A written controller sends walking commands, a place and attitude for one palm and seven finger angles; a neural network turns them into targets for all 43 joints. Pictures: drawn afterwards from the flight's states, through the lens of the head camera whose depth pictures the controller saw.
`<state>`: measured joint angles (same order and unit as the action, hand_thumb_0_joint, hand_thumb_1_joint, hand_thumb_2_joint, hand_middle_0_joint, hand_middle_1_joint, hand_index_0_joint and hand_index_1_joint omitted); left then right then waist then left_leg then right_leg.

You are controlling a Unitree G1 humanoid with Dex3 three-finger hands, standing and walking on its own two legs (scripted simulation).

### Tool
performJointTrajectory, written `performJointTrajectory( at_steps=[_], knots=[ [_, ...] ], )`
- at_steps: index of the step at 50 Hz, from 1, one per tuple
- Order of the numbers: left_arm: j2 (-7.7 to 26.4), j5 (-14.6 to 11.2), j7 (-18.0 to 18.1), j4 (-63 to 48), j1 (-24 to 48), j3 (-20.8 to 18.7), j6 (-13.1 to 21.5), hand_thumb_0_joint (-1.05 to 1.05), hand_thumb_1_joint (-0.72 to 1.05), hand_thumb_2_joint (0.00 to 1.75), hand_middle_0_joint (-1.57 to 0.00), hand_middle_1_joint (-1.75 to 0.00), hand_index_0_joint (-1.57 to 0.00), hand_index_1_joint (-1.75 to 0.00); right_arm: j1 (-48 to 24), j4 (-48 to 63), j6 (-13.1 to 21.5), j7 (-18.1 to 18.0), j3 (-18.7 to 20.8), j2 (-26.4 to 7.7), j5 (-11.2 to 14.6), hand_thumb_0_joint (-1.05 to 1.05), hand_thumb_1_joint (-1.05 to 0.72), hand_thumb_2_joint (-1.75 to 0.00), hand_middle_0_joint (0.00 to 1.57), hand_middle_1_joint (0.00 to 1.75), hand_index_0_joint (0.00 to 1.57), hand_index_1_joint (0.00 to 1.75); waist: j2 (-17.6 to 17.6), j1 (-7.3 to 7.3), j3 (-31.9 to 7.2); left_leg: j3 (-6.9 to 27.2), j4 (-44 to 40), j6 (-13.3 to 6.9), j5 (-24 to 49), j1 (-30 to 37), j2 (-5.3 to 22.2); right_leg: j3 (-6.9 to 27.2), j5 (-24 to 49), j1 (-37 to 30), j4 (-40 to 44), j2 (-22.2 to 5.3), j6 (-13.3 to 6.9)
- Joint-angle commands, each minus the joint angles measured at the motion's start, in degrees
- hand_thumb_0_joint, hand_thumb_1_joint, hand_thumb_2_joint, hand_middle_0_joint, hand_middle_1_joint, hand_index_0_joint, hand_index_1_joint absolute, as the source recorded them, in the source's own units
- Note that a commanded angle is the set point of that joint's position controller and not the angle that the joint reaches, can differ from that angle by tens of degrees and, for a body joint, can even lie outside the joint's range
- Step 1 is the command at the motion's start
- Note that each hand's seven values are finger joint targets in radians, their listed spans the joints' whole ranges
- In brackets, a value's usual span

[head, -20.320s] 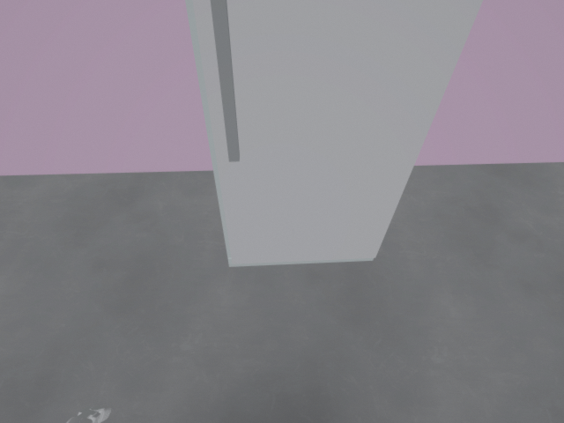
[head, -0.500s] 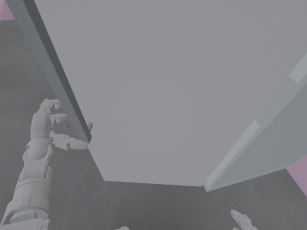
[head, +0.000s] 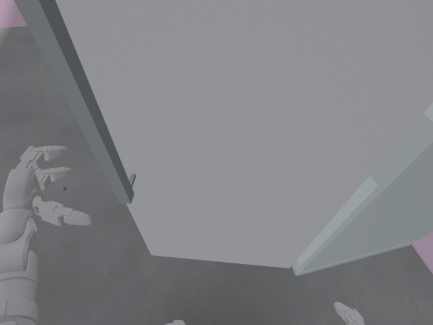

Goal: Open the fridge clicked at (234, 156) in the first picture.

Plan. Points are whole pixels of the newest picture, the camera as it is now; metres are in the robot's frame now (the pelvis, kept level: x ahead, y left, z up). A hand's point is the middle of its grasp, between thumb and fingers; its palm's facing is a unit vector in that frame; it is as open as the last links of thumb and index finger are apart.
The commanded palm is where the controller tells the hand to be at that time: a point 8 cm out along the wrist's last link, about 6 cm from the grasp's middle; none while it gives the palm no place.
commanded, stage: slip the hand off the handle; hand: left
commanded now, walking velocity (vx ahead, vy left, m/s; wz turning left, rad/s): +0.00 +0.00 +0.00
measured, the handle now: (96, 109) +0.41 +0.23 +0.18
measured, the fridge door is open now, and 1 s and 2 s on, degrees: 71 71 71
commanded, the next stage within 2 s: draw the hand back to the body in 0.62 s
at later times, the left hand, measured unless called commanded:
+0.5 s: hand (48, 236) +0.25 +0.29 +0.05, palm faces +0.28 -0.93 -0.21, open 14.6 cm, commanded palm +0.20 +0.33 +0.07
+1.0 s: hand (34, 242) +0.22 +0.28 +0.10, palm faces +0.05 -1.00 -0.04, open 14.6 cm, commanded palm +0.17 +0.33 +0.10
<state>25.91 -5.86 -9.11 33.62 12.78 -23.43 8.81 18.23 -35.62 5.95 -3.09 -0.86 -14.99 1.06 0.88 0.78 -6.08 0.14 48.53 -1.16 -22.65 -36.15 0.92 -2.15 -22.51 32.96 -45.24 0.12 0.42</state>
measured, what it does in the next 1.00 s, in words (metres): stands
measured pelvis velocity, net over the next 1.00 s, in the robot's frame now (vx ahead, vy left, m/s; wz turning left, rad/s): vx -0.01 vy -0.01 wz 0.01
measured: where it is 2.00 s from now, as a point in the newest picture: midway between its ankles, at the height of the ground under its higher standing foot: outside the picture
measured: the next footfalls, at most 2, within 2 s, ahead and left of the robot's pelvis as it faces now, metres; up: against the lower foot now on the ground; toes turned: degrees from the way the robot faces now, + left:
none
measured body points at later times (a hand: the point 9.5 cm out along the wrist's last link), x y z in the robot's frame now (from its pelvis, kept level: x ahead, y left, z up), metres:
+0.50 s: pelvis -0.01 -0.01 +0.00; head +0.01 +0.00 +0.45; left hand +0.23 +0.34 +0.06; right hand +0.16 -0.25 -0.08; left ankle +0.01 +0.10 -0.70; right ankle +0.00 -0.13 -0.70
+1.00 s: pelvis -0.01 -0.01 +0.00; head +0.00 -0.01 +0.45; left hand +0.21 +0.33 +0.10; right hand +0.16 -0.25 -0.07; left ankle +0.01 +0.10 -0.70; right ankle +0.00 -0.13 -0.70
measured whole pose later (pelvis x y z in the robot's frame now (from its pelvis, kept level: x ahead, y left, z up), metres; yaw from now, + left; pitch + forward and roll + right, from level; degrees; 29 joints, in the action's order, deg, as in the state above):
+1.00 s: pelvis -0.01 -0.01 +0.00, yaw +1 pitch +6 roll -2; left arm 25.3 -24.8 -31.8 12.9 -8.1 -27.5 8.5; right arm 15.5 -33.6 16.3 -6.4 -2.9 -15.5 2.6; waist 1.7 -1.4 -5.1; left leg 1.3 50.0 -0.1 -22.7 -33.1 1.4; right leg -3.1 -23.0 29.9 -47.1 0.7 -0.6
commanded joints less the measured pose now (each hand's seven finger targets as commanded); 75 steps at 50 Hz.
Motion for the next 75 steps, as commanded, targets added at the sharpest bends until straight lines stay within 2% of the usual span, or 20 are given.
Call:
performJointTrajectory(
  at_steps=[1, 9, 11, 29, 37, 38, 40, 42, 44, 46, 49, 53, 62, 63, 64, 66, 68, 70, 74, 75],
  knots=[
    [13.0, -2.0, -1.5, -13.0, 8.9, -2.6, 3.5, 0.00, -0.55, 0.20, -0.25, -1.15, -0.25, -1.15, 0.0, 8.0, 3.3, -0.8, 3.7, -9.1, 0.7, 0.00, -0.90, -0.90, 0.20, 0.30, 0.20, 0.30, 3.5, -1.01, -14.1, 1.8, -6.7, -0.1, 18.6, 11.6, -0.7, -0.4, 14.0, -3.9, 4.9, 1.9, -1.9],
    [15.5, -2.9, 0.0, -21.8, 4.7, -5.9, 4.9, 0.00, -0.55, 0.20, -0.25, -1.15, -0.25, -1.15, -2.1, 9.2, 4.7, -1.3, 3.5, -9.0, 0.5, 0.00, -0.90, -0.90, 0.20, 0.30, 0.20, 0.30, 4.6, -1.82, -14.0, 2.0, -6.9, -0.4, 13.5, 10.1, -1.1, -0.1, 9.9, -3.9, 4.6, 1.9, -2.0],
    [13.1, -3.2, 0.0, -24.2, 2.4, -4.1, 5.3, 0.00, -0.55, 0.20, -0.25, -1.15, -0.25, -1.15, -2.8, 9.2, 5.5, -1.4, 3.3, -8.5, 0.5, 0.00, -0.90, -0.90, 0.20, 0.30, 0.20, 0.30, 6.6, -1.81, -13.7, 2.1, -7.1, -0.2, 13.3, 11.3, -1.1, -0.2, 9.6, -3.5, 4.7, 1.8, -2.0],
    [9.6, -6.2, -1.2, -34.8, -17.2, -4.4, 3.3, 0.00, -0.55, 0.20, -0.25, -1.15, -0.25, -1.15, -5.2, 10.6, 9.2, -2.3, 2.7, -7.9, 0.7, 0.00, -0.90, -0.90, 0.20, 0.30, 0.20, 0.30, 4.3, -3.11, -9.1, 2.3, -7.4, 0.1, 11.3, 9.4, -1.4, -0.9, 8.7, -4.4, 5.1, 1.5, -1.9],
    [11.1, -6.6, -1.9, -33.5, -9.8, -4.9, 3.6, 0.00, -0.55, 0.20, -0.25, -1.15, -0.25, -1.15, -5.5, 8.7, 10.9, -4.1, 2.3, -8.2, 0.8, 0.00, -0.90, -0.90, 0.20, 0.30, 0.20, 0.30, 3.2, -1.50, -6.1, 2.6, -6.5, -0.3, 3.9, 6.6, -1.7, 0.3, 1.6, -1.1, 5.9, 1.1, -1.5],
    [5.9, -14.6, -8.1, -38.0, -4.1, -2.7, 7.9, 0.00, -0.55, 0.20, -0.25, -1.15, -0.25, -1.15, -5.8, 8.1, 12.2, -4.8, 1.8, -8.7, 1.1, 0.00, -0.90, -0.90, 0.20, 0.30, 0.20, 0.30, 2.9, 1.25, -7.5, 2.9, -4.8, 0.0, 4.8, 8.0, -1.9, 1.0, 2.8, -2.1, 5.9, 1.1, -1.8],
    [12.0, -17.0, -14.7, -37.0, -6.2, -6.9, 10.8, 0.00, -0.55, 0.20, -0.25, -1.15, -0.25, -1.15, -5.9, 7.5, 13.5, -5.7, 1.8, -8.8, 1.1, 0.00, -0.90, -0.90, 0.20, 0.30, 0.20, 0.30, 6.3, -1.77, -13.4, 2.7, -4.1, 0.0, 9.1, 9.8, -1.8, 2.5, 7.8, -6.6, 4.9, 0.9, -2.5],
    [13.1, -18.3, -20.5, -33.8, -8.7, -7.3, 11.1, 0.00, -0.55, 0.20, -0.25, -1.15, -0.25, -1.15, -6.3, 8.1, 14.3, -5.6, 1.3, -8.8, 1.3, 0.00, -0.90, -0.90, 0.20, 0.30, 0.20, 0.30, 5.6, -1.96, -11.6, 2.8, -4.3, 0.0, 11.0, 9.5, -1.5, 2.7, 10.5, -7.0, 4.6, 1.0, -2.6],
    [16.8, -18.9, -23.0, -28.6, -12.2, -11.7, 7.9, 0.00, -0.55, 0.20, -0.25, -1.15, -0.25, -1.15, -6.3, 8.7, 14.3, -5.3, 1.4, -9.0, 1.5, 0.00, -0.90, -0.90, 0.20, 0.30, 0.20, 0.30, 5.2, -3.90, -10.2, 2.5, -4.9, -0.1, 11.5, 7.4, -1.5, 3.1, 10.6, -8.1, 5.2, 0.9, -2.6],
    [15.7, -20.7, -23.4, -28.0, -15.7, -13.0, 4.0, 0.00, -0.55, 0.20, -0.25, -1.15, -0.25, -1.15, -6.8, 10.5, 14.2, -4.6, 1.3, -8.6, 2.0, 0.00, -0.90, -0.90, 0.20, 0.30, 0.20, 0.30, 3.5, -5.07, -9.3, 2.3, -6.4, 0.1, 12.0, 7.2, -1.5, 2.4, 11.3, -9.6, 5.9, 0.7, -2.0],
    [13.3, -22.1, -21.6, -32.8, -21.8, -13.5, 0.6, 0.00, -0.55, 0.20, -0.25, -1.15, -0.25, -1.15, -6.8, 12.9, 14.6, -3.2, 1.5, -8.2, 2.0, 0.00, -0.90, -0.90, 0.20, 0.30, 0.20, 0.30, 3.5, -6.38, -10.6, 2.0, -7.3, 0.2, 15.1, 9.0, -1.7, 1.4, 14.6, -11.5, 5.9, 0.9, -1.8],
    [9.2, -21.3, -18.7, -38.9, -21.3, -9.4, 0.1, 0.00, -0.55, 0.20, -0.25, -1.15, -0.25, -1.15, -6.0, 13.3, 15.1, -2.7, 1.9, -8.4, 2.4, 0.00, -0.90, -0.90, 0.20, 0.30, 0.20, 0.30, 2.3, -3.97, -6.2, 2.2, -8.5, 0.2, 11.1, 10.2, -1.2, 0.5, 10.1, -7.6, 7.5, 1.7, -1.4],
    [10.3, -18.1, -14.5, -49.9, -17.9, -7.6, -0.7, 0.00, -0.37, 0.29, -0.24, -1.04, -0.24, -1.04, -7.3, 11.5, 17.3, -4.7, 1.1, -8.0, 2.4, 0.00, -0.90, -0.90, 0.20, 0.30, 0.20, 0.30, 6.3, -3.84, -5.0, 3.9, -13.1, 0.1, 5.7, 15.0, -1.1, 0.0, 3.8, -9.1, 10.7, 1.3, -1.8],
    [18.6, -8.0, -2.4, -50.7, -14.5, -11.0, -0.4, 0.00, -0.33, 0.31, -0.24, -1.02, -0.24, -1.02, -8.5, 9.4, 15.7, -4.4, 1.0, -7.5, -0.2, 0.00, -0.90, -0.90, 0.20, 0.30, 0.20, 0.30, 4.2, -5.97, -1.7, 4.3, -15.5, 0.1, 2.0, 12.8, -1.8, 2.0, 0.9, -10.5, 14.5, 0.6, -2.2],
    [13.0, -6.9, 3.1, -48.9, -18.5, -8.2, -0.9, 0.00, -0.30, 0.32, -0.24, -1.00, -0.24, -1.00, -9.0, 9.1, 15.4, -4.5, 0.9, -6.9, -0.5, 0.00, -0.90, -0.90, 0.20, 0.30, 0.20, 0.30, 2.5, -4.86, 1.9, 4.1, -16.9, 0.3, -1.5, 11.6, -1.7, 1.5, -1.7, -9.7, 15.7, 0.0, -2.0],
    [7.7, -3.5, 9.0, -51.4, -23.9, -3.4, -1.6, 0.00, -0.22, 0.36, -0.24, -0.96, -0.24, -0.96, -9.4, 8.6, 13.8, -4.2, 0.6, -5.9, -0.5, 0.00, -0.90, -0.90, 0.20, 0.30, 0.20, 0.30, 6.7, -4.40, 1.7, 4.1, -19.0, 0.2, -3.5, 14.5, -1.2, 1.2, -1.2, -11.8, 15.7, -0.7, -1.9],
    [6.3, -1.3, 12.4, -55.9, -25.3, -1.1, -1.5, 0.00, -0.15, 0.39, -0.24, -0.92, -0.24, -0.92, -9.8, 8.5, 12.6, -3.8, 0.4, -5.6, -0.7, 0.00, -0.90, -0.90, 0.20, 0.30, 0.20, 0.30, 8.6, -4.23, 0.6, 4.5, -20.8, 0.2, -2.4, 17.2, -0.8, 0.8, 1.4, -14.2, 15.8, -0.9, -2.0],
    [7.2, 0.2, 14.7, -58.5, -25.7, -1.4, -1.5, 0.00, -0.08, 0.43, -0.23, -0.87, -0.23, -0.87, -10.0, 8.3, 11.8, -3.7, 0.5, -6.0, -1.1, 0.00, -0.90, -0.90, 0.20, 0.30, 0.20, 0.30, 5.4, -4.34, -1.4, 4.0, -21.7, -0.2, 2.2, 19.8, -0.5, 0.8, 4.5, -16.6, 17.0, -0.8, -1.7],
    [6.6, 1.5, 16.5, -56.9, -27.7, -1.4, -2.4, 0.00, 0.07, 0.50, -0.23, -0.79, -0.23, -0.79, -10.9, 7.3, 10.0, -3.8, 0.9, -5.7, -1.1, 0.00, -0.90, -0.90, 0.20, 0.30, 0.20, 0.30, 0.5, -4.45, 1.6, 2.5, -23.1, -0.5, 7.9, 21.5, -0.2, 0.3, 7.1, -19.3, 19.1, -0.7, -1.5],
    [7.3, 1.8, 16.8, -57.6, -26.0, -2.1, -2.3, 0.00, 0.10, 0.51, -0.23, -0.77, -0.23, -0.77, -11.0, 7.2, 9.4, -3.8, 0.7, -5.7, -1.3, 0.00, -0.90, -0.90, 0.20, 0.30, 0.20, 0.30, 2.1, -4.69, 1.2, 2.3, -23.7, -0.3, 9.0, 22.5, -0.5, 0.5, 8.0, -19.9, 19.7, -0.7, -1.5]
  ],
)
